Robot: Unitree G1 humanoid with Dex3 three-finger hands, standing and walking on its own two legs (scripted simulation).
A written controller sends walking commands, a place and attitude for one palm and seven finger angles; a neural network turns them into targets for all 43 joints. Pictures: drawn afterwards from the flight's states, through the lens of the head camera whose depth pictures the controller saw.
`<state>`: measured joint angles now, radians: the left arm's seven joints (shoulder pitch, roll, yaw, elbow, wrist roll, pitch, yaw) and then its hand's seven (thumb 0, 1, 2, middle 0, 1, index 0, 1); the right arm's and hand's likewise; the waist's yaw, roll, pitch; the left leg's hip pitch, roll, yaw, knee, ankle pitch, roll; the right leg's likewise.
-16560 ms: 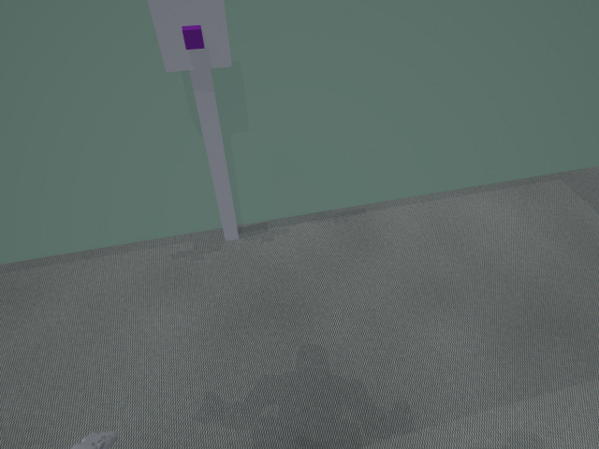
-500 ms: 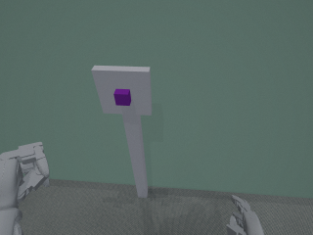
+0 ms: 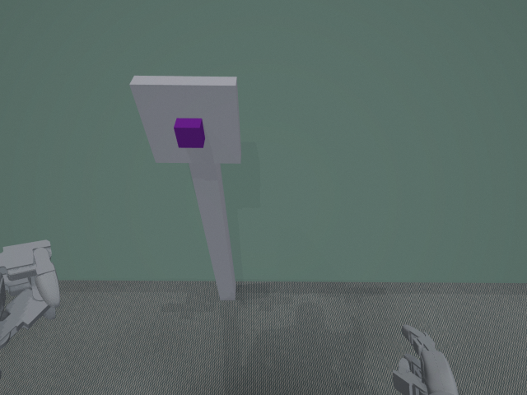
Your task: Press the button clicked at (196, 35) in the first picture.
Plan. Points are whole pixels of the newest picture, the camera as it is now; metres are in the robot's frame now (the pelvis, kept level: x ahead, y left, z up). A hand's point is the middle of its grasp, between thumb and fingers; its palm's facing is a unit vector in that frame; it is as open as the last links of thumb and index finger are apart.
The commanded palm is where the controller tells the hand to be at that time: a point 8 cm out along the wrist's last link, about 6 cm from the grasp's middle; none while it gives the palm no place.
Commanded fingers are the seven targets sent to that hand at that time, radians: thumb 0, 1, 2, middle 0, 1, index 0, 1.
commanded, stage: step back with the hand held close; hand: left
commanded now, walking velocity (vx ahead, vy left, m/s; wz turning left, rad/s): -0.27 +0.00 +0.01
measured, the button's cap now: (190, 132) +0.54 +0.18 +0.10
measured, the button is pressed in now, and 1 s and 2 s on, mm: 0 0 0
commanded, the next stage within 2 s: stop stepping back and stand still in 0.80 s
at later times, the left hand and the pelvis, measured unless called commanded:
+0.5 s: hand out of the picture +0.11 +0.27 +0.16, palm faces +0.42 -0.81 -0.41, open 3.1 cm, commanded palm +0.05 +0.31 +0.18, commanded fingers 0.00 0.90 0.90 -1.30 -1.50 -1.30 -1.50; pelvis -0.07 +0.02 -0.02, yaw +2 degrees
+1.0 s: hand out of the picture +0.04 +0.26 +0.17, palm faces +0.31 -0.84 -0.45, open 3.1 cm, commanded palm -0.03 +0.30 +0.18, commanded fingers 0.00 0.90 0.90 -1.30 -1.50 -1.30 -1.50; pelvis -0.17 +0.02 -0.01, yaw -1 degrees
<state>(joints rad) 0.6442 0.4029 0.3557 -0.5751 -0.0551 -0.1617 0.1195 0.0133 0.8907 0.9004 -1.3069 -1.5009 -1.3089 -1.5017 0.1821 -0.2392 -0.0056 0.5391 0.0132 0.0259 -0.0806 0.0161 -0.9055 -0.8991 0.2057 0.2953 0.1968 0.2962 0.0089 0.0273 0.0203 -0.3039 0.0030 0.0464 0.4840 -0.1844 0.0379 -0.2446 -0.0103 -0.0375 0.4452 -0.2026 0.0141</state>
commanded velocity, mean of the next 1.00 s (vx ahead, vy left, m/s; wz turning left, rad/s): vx -0.28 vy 0.00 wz -0.02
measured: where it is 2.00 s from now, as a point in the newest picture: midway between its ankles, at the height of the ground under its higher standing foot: outside the picture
